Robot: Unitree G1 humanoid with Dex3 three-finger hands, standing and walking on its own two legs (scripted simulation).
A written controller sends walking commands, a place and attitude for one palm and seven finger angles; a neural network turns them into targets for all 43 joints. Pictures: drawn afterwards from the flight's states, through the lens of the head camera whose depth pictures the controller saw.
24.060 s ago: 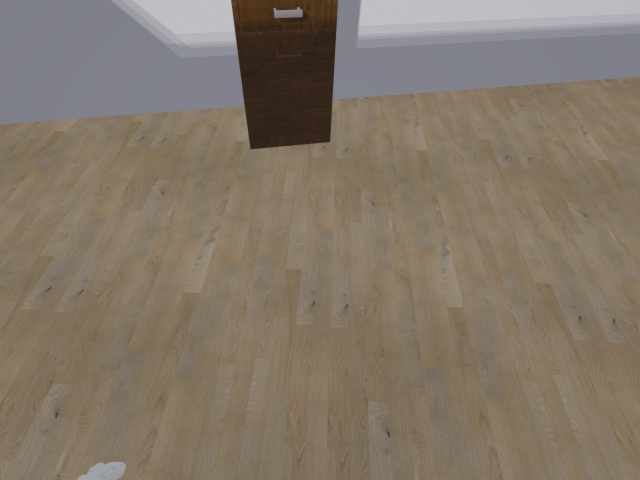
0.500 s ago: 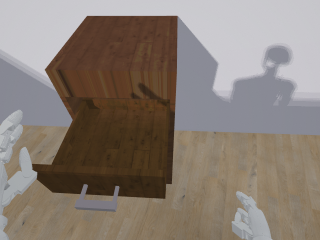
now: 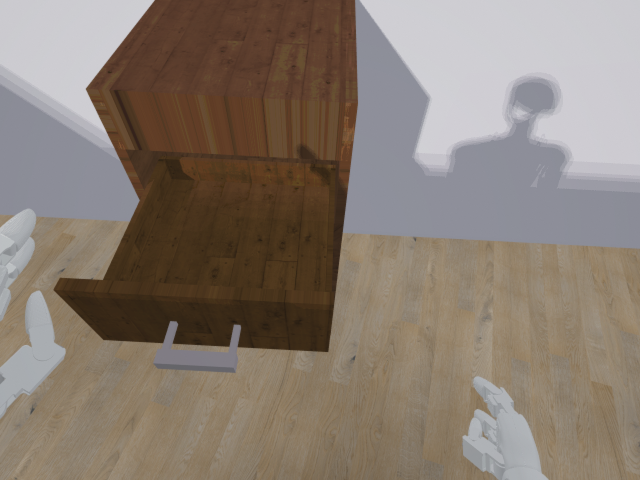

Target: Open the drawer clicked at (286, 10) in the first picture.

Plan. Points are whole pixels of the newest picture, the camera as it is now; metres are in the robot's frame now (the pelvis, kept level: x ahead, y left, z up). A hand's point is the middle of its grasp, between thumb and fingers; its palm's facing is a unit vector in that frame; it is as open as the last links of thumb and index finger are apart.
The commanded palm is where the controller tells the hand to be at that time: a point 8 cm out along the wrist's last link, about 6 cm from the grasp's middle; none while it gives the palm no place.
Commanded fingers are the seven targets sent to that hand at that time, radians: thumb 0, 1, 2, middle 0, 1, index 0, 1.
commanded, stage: step back with the hand held close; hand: left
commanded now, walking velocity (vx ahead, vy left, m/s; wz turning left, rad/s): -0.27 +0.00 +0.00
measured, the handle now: (200, 345) +0.30 +0.20 -0.09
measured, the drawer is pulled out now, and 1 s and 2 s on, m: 0.30 0.30 0.30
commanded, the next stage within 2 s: stop stepping back and stand still in 0.84 s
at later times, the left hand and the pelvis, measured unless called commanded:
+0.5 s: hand (57, 407) +0.15 +0.21 +0.17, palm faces +0.37 -0.82 -0.44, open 7.4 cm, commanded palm +0.08 +0.26 +0.18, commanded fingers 0.00 0.90 0.90 -0.20 -0.30 -0.20 -0.30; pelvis -0.05 -0.02 +0.00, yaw +2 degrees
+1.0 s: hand out of the picture +0.06 +0.16 +0.16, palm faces +0.24 -0.82 -0.51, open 7.4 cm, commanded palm -0.01 +0.21 +0.18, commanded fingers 0.00 0.90 0.90 -0.20 -0.30 -0.20 -0.30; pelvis -0.14 -0.07 +0.01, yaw -1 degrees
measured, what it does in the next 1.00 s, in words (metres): walks backwards: left foot, then right foot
